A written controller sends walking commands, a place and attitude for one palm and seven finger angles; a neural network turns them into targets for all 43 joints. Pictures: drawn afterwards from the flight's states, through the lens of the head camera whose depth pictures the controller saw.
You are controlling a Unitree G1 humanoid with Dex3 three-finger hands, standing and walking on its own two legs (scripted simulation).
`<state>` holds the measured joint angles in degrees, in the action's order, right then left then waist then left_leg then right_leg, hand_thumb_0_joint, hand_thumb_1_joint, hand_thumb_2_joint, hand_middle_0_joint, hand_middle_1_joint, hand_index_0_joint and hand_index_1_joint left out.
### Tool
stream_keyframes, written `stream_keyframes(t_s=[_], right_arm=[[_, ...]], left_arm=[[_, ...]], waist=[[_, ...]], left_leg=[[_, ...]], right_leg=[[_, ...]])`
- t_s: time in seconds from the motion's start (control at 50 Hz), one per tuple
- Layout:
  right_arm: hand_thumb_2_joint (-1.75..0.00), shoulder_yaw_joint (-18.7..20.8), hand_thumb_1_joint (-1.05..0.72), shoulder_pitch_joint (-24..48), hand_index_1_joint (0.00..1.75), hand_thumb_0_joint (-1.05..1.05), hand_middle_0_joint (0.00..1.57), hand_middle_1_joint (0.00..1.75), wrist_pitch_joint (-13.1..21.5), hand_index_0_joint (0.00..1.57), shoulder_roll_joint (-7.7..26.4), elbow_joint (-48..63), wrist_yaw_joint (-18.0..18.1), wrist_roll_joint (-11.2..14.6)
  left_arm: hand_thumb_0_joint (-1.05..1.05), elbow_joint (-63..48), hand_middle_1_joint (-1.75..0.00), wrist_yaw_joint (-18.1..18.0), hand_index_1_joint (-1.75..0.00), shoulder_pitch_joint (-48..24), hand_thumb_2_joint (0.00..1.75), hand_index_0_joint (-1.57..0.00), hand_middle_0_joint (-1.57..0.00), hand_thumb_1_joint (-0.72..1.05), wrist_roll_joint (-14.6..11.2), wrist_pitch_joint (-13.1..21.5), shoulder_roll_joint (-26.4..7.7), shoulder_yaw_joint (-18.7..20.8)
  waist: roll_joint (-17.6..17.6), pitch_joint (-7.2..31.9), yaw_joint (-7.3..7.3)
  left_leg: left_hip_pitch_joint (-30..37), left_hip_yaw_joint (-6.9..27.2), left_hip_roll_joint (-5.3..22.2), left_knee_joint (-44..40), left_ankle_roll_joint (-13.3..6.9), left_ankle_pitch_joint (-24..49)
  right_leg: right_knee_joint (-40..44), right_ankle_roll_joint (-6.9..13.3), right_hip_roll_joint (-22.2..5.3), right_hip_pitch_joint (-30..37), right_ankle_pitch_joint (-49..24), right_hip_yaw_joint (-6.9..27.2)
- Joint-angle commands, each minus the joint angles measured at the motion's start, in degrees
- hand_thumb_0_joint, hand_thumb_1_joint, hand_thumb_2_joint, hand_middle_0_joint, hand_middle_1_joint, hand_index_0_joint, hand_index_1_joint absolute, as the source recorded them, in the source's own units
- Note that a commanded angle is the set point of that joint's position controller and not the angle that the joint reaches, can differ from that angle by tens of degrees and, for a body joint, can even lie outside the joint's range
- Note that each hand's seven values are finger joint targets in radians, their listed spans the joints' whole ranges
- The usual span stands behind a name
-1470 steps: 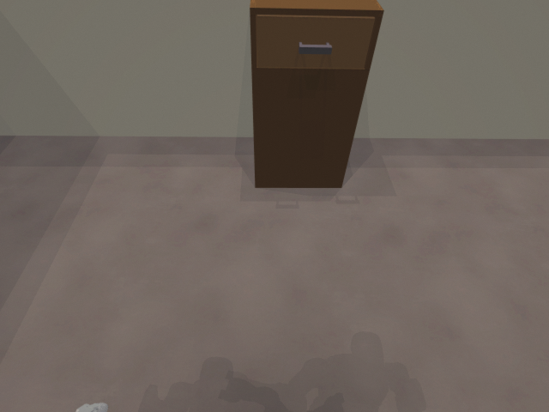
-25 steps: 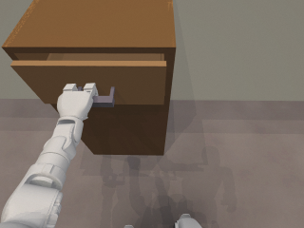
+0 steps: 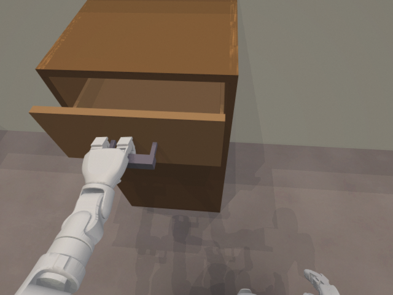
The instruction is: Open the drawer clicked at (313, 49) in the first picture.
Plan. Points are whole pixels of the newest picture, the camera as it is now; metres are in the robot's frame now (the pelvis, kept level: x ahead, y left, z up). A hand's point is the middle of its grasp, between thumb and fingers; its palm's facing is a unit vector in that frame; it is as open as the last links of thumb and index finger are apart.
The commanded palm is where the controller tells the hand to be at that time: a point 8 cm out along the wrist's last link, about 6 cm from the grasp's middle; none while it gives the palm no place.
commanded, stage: pull the drawer open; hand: left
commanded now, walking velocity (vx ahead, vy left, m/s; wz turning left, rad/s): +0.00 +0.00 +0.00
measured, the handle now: (131, 153) +0.41 +0.18 +0.01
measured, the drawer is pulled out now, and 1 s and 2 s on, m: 0.11 0.22 0.30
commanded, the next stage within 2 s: none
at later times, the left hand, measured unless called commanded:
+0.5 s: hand (108, 198) +0.31 +0.22 -0.01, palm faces -0.02 -0.04 -1.00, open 5.6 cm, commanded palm +0.28 +0.20 +0.05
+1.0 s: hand (101, 223) +0.26 +0.21 -0.01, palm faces -0.01 -0.07 -1.00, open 5.6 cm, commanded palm +0.22 +0.20 +0.05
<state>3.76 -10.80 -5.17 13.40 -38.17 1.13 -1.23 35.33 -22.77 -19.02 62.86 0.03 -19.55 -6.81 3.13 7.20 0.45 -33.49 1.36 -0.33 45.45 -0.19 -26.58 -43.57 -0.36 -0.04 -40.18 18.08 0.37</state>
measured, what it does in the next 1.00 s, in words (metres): stands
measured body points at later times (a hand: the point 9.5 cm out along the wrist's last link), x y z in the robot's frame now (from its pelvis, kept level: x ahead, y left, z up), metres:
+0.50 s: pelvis -0.01 +0.00 +0.00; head +0.05 -0.03 +0.45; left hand +0.31 +0.21 +0.04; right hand +0.15 -0.25 -0.12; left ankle -0.05 +0.12 -0.70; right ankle +0.03 -0.13 -0.70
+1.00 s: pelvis +0.00 -0.01 +0.00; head +0.05 -0.03 +0.45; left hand +0.25 +0.22 +0.04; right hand +0.19 -0.24 -0.11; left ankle -0.05 +0.12 -0.70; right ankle +0.03 -0.13 -0.70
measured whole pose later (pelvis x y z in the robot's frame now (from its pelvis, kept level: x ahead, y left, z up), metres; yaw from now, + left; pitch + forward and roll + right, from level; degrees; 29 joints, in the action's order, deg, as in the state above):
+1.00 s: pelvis +0.00 -0.01 +0.00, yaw -1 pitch +11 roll +0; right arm 2.0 -6.7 -2.4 12.8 -35.7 1.2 -2.2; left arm 9.2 -23.5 9.7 62.5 -1.5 -18.5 -5.2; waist 2.6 5.8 2.6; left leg -28.6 0.2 0.0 44.8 0.4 -27.0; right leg -44.9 0.2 0.4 -36.7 19.1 1.5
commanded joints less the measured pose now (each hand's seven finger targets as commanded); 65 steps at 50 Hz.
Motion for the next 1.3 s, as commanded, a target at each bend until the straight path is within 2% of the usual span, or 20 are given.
stream_keyframes(t_s=[0.0, 0.02, 0.16, 0.2, 0.26, 0.3, 0.4, 0.52, 0.56, 0.58, 0.66, 0.78, 0.84, 0.9, 0.96, 0.98, 1.08, 1.12, 1.18, 1.28], right_arm=[[-0.90, 2.11, -0.90, -0.19, 0.30, 0.00, 0.20, 0.30, 1.96, 0.20, 7.19, 6.31, 0.56, 0.07], [-0.90, 2.03, -0.90, 0.19, 0.30, 0.00, 0.20, 0.30, 2.14, 0.20, 6.93, 6.47, 0.59, 0.04], [-0.90, 1.68, -0.90, 1.67, 0.30, 0.00, 0.20, 0.30, 3.04, 0.20, 6.99, 6.58, 1.09, -0.06], [-0.90, 1.58, -0.90, 2.33, 0.30, 0.00, 0.20, 0.30, 3.23, 0.20, 6.98, 6.85, 1.23, -0.09], [-0.90, 1.62, -0.90, 2.77, 0.30, 0.00, 0.20, 0.30, 3.82, 0.20, 6.72, 7.02, 1.19, 0.01], [-0.90, 1.52, -0.90, 3.03, 0.30, 0.00, 0.20, 0.30, 3.80, 0.20, 7.00, 6.92, 1.24, 0.02], [-0.90, 1.37, -0.90, 4.00, 0.30, 0.00, 0.20, 0.30, 4.34, 0.20, 6.72, 7.77, 1.23, -0.02], [-0.90, 1.12, -0.90, 5.21, 0.30, 0.00, 0.20, 0.30, 4.89, 0.20, 6.62, 8.22, 1.09, -0.10], [-0.90, 1.17, -0.90, 5.39, 0.30, 0.00, 0.20, 0.30, 5.00, 0.20, 6.68, 8.06, 1.17, -0.25], [-0.90, 1.05, -0.90, 5.90, 0.30, 0.00, 0.20, 0.30, 5.02, 0.20, 6.84, 8.47, 1.32, -0.23], [-0.90, 0.72, -0.90, 6.68, 0.30, 0.00, 0.20, 0.30, 5.00, 0.20, 6.34, 8.61, 1.22, -0.23], [-0.90, 0.61, -0.90, 7.89, 0.30, 0.00, 0.20, 0.30, 5.15, 0.20, 6.20, 9.80, 1.08, -0.38], [-0.90, 0.37, -0.90, 8.34, 0.30, 0.00, 0.20, 0.30, 5.10, 0.20, 5.79, 10.01, 0.72, -0.53], [-0.90, 0.34, -0.90, 8.63, 0.30, 0.00, 0.20, 0.30, 5.27, 0.20, 5.74, 10.81, 0.52, -0.85], [-0.90, 0.11, -0.90, 9.30, 0.30, 0.00, 0.20, 0.30, 5.37, 0.20, 5.42, 11.30, 0.02, -1.01], [-0.90, 0.10, -0.90, 9.79, 0.30, 0.00, 0.20, 0.30, 5.36, 0.20, 5.50, 11.49, 0.15, -0.95], [-0.90, -0.15, -0.90, 10.22, 0.30, 0.00, 0.20, 0.30, 5.37, 0.20, 5.29, 11.51, 0.10, -1.41], [-0.90, -0.01, -0.90, 9.80, 0.30, 0.00, 0.20, 0.30, 5.47, 0.20, 4.99, 11.61, 0.06, -1.55], [-0.90, -0.21, -0.90, 10.22, 0.30, 0.00, 0.20, 0.30, 5.41, 0.20, 5.15, 11.77, 0.06, -1.53], [-0.90, -0.66, -0.90, 10.42, 0.30, 0.00, 0.20, 0.30, 5.71, 0.20, 4.82, 12.77, -0.26, -1.70]], left_arm=[[0.00, -15.67, -1.35, -2.27, -1.35, -13.78, 0.90, -0.40, -0.40, 0.90, 0.26, 1.53, -7.09, 2.62], [0.00, -15.92, -1.35, -2.27, -1.35, -12.98, 0.90, -0.40, -0.40, 0.90, 0.18, 1.46, -5.33, 1.28], [0.00, -18.35, -1.35, -2.57, -1.35, -9.33, 0.90, -0.40, -0.40, 0.90, 0.02, 1.39, -7.18, 3.13], [0.00, -19.02, -1.35, -2.68, -1.35, -5.65, 0.90, -0.40, -0.40, 0.90, 0.11, 1.45, -8.99, 5.05], [0.00, -20.29, -1.35, -2.81, -1.35, -5.11, 0.90, -0.40, -0.40, 0.90, -0.16, 1.56, -6.19, 2.90], [0.00, -20.24, -1.35, -2.96, -1.35, -3.61, 0.90, -0.40, -0.40, 0.90, -0.02, 1.33, -8.44, 4.90], [0.00, -23.73, -1.35, -2.97, -1.35, 1.10, 0.90, -0.40, -0.40, 0.90, -0.46, 1.26, -7.05, 4.24], [0.00, -26.32, -1.35, -3.24, -1.35, 4.45, 0.90, -0.40, -0.40, 0.90, -0.44, 0.90, -5.29, 2.95], [0.00, -26.64, -1.35, -3.40, -1.35, 4.71, 0.90, -0.40, -0.40, 0.90, -0.26, 0.73, -6.55, 3.96], [0.00, -27.25, -1.35, -3.38, -1.35, 6.64, 0.90, -0.40, -0.40, 0.90, -0.23, 0.63, -7.66, 5.18], [0.00, -28.65, -1.35, -3.05, -1.35, 8.40, 0.90, -0.40, -0.40, 0.90, -0.36, 0.28, -6.12, 3.78], [0.00, -33.39, -1.35, -2.93, -1.35, 16.08, 0.90, -0.40, -0.40, 0.90, -0.57, 0.17, -7.08, 5.53], [0.00, -34.68, -1.35, -2.91, -1.35, 18.30, 0.90, -0.40, -0.40, 0.90, -0.62, -0.04, -4.58, 3.51], [0.00, -38.60, -1.35, -3.21, -1.35, 22.43, 0.90, -0.40, -0.40, 0.90, -0.26, 0.24, -5.85, 4.84], [0.00, -41.44, -1.35, -3.34, -1.35, 26.17, 0.90, -0.40, -0.40, 0.90, -0.42, 0.35, -3.80, 3.20], [0.00, -41.98, -1.35, -3.53, -1.35, 27.57, 0.90, -0.40, -0.40, 0.90, -0.32, 0.39, -5.13, 4.75], [0.00, -44.25, -1.35, -4.15, -1.35, 28.10, 0.90, -0.40, -0.40, 0.90, 0.58, 0.60, -4.63, 3.98], [0.00, -45.23, -1.35, -4.39, -1.35, 29.70, 0.90, -0.40, -0.40, 0.90, 0.47, 0.64, -3.97, 3.63], [0.00, -46.01, -1.35, -4.29, -1.35, 31.11, 0.90, -0.40, -0.40, 0.90, 0.25, 0.53, -4.94, 4.38], [0.00, -48.50, -1.35, -4.20, -1.35, 38.93, 0.90, -0.40, -0.40, 0.90, -0.25, 1.15, -5.49, 5.55]], waist=[[-1.40, 20.37, -1.36], [-2.02, 19.64, -1.59], [-3.10, 17.69, -0.92], [-1.81, 17.99, 0.12], [-2.54, 17.10, -0.26], [-2.36, 16.71, 0.08], [-2.49, 17.58, 0.56], [-2.67, 14.48, 0.46], [-3.91, 14.40, 0.50], [-2.93, 15.11, 1.34], [-3.07, 13.32, 0.84], [-2.18, 14.42, 2.34], [-2.71, 12.55, 1.82], [-2.14, 14.31, 2.77], [-2.62, 12.91, 2.44], [-2.73, 13.24, 2.68], [-1.32, 11.76, 2.30], [-2.10, 13.42, 2.54], [-2.73, 12.41, 2.55], [-3.30, 12.65, 3.59]], left_leg=[[8.57, -1.92, -0.90, -4.40, 0.11, 30.46], [8.41, -1.99, -0.91, -4.42, 0.03, 29.77], [7.10, -2.27, -1.29, -5.37, -0.06, 25.43], [7.26, -2.50, -1.43, -5.54, -0.03, 25.68], [7.25, -2.44, -1.37, -5.73, -0.04, 24.10], [7.15, -2.42, -1.43, -5.98, 0.09, 23.52], [7.65, -2.56, -1.40, -6.11, 0.14, 24.52], [7.38, -2.32, -1.25, -6.34, 0.21, 22.87], [7.34, -2.41, -1.34, -6.22, 0.07, 21.59], [7.38, -2.46, -1.43, -6.46, 0.19, 22.26], [7.18, -2.54, -1.56, -6.35, 0.10, 20.41], [8.47, -2.39, -1.32, -6.20, 0.44, 24.23], [8.32, -2.31, -1.18, -5.91, 0.46, 23.99], [9.23, -2.17, -1.11, -5.51, 0.62, 26.09], [8.87, -2.08, -0.96, -5.06, 0.65, 25.25], [8.83, -2.15, -0.91, -4.90, 0.65, 25.61], [8.70, -1.81, -1.00, -4.36, 0.80, 23.97], [9.25, -1.78, -1.10, -3.75, 0.67, 24.53], [8.80, -1.64, -1.12, -3.64, 0.81, 24.21], [8.36, -1.51, -1.11, -2.95, 0.73, 25.86]], right_leg=[[2.39, 2.98, 1.90, 16.33, -20.61, -2.24], [2.52, 2.89, 1.87, 16.04, -20.20, -2.45], [2.95, 2.93, 1.76, 17.00, -18.67, -2.07], [2.98, 3.02, 1.69, 17.80, -18.79, -1.78], [3.13, 2.98, 1.78, 16.78, -17.15, -2.01], [3.29, 3.02, 1.75, 17.11, -16.88, -1.68], [3.20, 2.94, 1.63, 18.18, -17.84, -1.51], [3.29, 2.97, 1.81, 16.36, -15.29, -2.04], [3.51, 2.92, 1.75, 16.62, -15.06, -1.87], [3.43, 3.07, 1.75, 17.46, -15.25, -1.67], [3.72, 2.95, 1.66, 16.70, -14.52, -1.57], [3.18, 3.13, 1.78, 17.93, -16.56, -1.33], [2.96, 2.99, 1.82, 16.62, -15.97, -1.76], [2.41, 3.08, 1.79, 17.46, -17.35, -1.29], [2.18, 2.97, 1.80, 16.17, -16.21, -1.56], [2.14, 3.05, 1.91, 16.32, -16.37, -1.27], [1.63, 3.22, 2.00, 14.48, -15.27, -0.99], [1.06, 3.10, 1.95, 14.89, -15.90, -1.17], [1.13, 3.11, 1.97, 14.68, -16.09, -0.91], [0.40, 3.08, 2.02, 15.51, -18.10, -0.32]])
